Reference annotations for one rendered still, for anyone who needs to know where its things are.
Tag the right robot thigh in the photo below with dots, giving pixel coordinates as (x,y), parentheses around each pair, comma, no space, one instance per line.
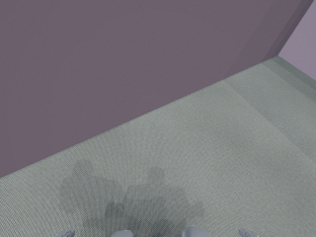
(194,231)

